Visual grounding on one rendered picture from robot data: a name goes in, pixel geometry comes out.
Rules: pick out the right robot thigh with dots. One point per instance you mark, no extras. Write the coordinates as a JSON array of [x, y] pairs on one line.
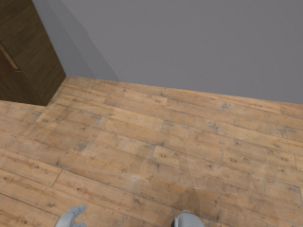
[[187, 220]]

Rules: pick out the cupboard door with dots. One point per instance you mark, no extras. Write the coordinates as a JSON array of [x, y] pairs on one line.
[[5, 66]]

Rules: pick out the right robot shin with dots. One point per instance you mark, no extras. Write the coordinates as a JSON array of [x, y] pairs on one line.
[[185, 212]]

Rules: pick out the robot left hand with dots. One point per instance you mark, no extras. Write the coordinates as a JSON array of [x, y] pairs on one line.
[[67, 219]]

